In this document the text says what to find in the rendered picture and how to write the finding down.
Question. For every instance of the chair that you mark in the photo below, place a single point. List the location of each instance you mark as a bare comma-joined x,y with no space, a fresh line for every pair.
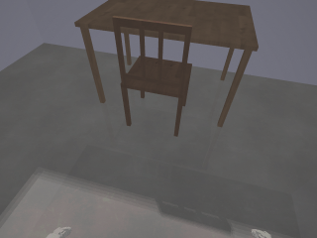
159,76

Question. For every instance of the table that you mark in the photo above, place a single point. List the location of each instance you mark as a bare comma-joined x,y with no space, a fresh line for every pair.
213,23

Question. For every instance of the robot left hand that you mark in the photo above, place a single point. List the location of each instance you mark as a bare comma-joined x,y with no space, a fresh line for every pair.
60,232

